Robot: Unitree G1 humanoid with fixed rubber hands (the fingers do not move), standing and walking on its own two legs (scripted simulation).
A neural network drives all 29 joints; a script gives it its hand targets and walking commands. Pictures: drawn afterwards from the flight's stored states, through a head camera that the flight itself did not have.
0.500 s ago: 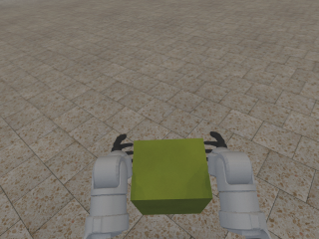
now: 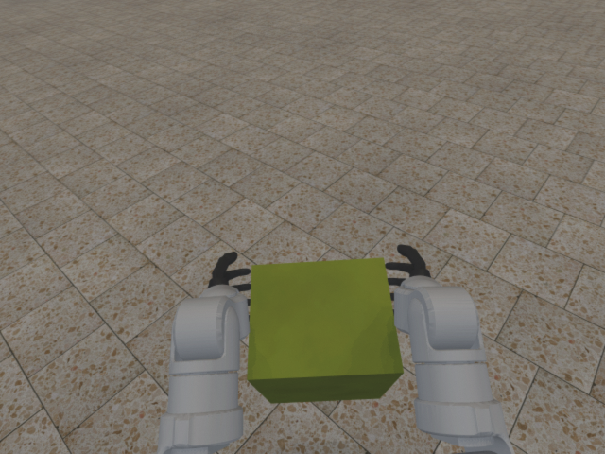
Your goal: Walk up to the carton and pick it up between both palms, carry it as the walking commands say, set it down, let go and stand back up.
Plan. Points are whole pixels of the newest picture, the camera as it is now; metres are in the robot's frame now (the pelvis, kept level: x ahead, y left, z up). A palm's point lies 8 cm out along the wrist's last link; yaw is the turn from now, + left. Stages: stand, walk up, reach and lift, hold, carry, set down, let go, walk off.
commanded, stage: carry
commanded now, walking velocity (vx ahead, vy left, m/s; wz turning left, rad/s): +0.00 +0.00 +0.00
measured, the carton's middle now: (321, 338) +0.30 +0.00 +0.00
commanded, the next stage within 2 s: hold in 0.72 s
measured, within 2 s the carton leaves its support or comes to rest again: neither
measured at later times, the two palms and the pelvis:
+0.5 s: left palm (230, 301) +0.32 +0.12 +0.08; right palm (421, 292) +0.32 -0.13 +0.08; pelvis +0.01 -0.01 +0.00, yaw +0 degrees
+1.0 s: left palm (220, 327) +0.30 +0.13 +0.05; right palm (420, 327) +0.28 -0.13 +0.05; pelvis +0.00 +0.01 +0.00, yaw -5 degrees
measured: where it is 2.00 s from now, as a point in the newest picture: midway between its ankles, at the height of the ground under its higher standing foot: outside the picture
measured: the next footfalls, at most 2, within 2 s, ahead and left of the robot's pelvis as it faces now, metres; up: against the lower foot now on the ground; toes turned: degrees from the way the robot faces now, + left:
none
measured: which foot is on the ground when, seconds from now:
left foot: down 0.00-1.00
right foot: down 0.00-1.00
